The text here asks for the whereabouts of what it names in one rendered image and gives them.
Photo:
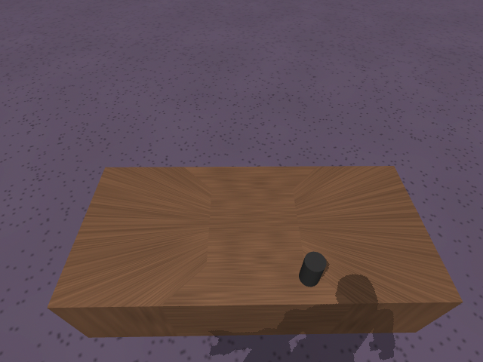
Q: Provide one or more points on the can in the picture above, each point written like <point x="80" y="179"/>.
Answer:
<point x="312" y="268"/>

